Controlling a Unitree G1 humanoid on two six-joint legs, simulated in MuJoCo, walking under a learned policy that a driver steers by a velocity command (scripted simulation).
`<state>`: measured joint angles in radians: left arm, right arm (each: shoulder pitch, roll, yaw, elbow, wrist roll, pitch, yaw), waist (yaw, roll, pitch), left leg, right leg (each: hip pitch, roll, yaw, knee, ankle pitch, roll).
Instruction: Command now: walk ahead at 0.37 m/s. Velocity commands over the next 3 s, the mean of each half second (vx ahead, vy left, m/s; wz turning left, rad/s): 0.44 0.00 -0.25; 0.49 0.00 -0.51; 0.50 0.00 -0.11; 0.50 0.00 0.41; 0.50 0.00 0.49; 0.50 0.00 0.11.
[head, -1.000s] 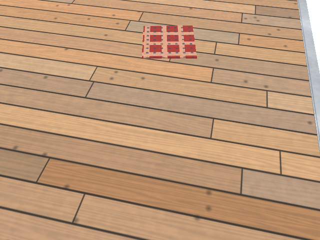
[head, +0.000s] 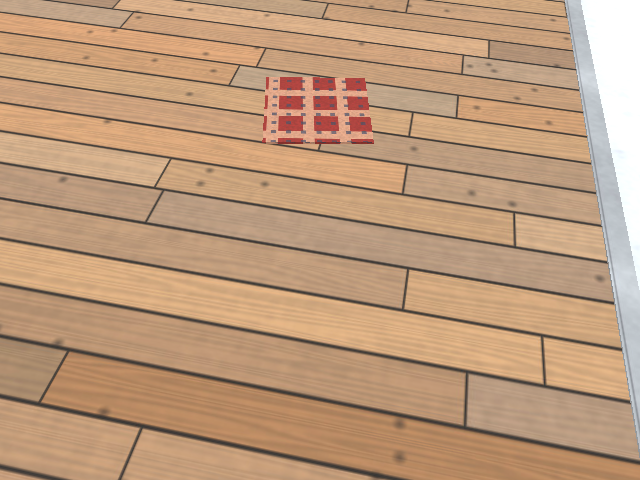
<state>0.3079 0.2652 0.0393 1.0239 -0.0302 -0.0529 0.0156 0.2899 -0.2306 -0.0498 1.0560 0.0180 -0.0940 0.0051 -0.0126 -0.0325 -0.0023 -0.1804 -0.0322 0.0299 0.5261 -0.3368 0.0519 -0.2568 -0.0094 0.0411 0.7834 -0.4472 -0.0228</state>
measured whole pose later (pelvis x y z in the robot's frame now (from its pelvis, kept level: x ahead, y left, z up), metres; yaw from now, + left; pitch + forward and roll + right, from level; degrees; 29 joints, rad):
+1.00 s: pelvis +0.55 -0.08 +0.00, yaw -25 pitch +2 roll +1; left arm 0.33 0.29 0.05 0.82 -0.02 -0.05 0.01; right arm 0.16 -0.26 -0.04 0.77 -0.01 -0.12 0.01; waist 0.02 -0.03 0.01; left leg -0.33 -0.03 0.00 0.46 -0.16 0.02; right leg -0.39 0.05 0.11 1.15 -0.41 -0.04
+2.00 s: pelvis +1.02 -0.32 -0.01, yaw -11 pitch +2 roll +0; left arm 0.29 0.28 0.05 0.85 -0.02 -0.09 0.00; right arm 0.14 -0.28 -0.07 0.68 0.02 -0.05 0.04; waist 0.02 0.01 0.06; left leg -0.45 -0.07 0.04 0.60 -0.18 0.11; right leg -0.25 -0.01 -0.03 1.17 -0.47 0.00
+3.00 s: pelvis +1.55 -0.35 +0.00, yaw +5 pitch +2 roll +0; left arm 0.33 0.31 0.04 0.84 -0.02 -0.08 -0.01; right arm 0.16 -0.27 -0.04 0.67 0.00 -0.07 0.03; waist 0.03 -0.02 0.02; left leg -0.35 -0.02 0.03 0.49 -0.17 0.05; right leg -0.38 -0.04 0.02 1.12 -0.40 -0.01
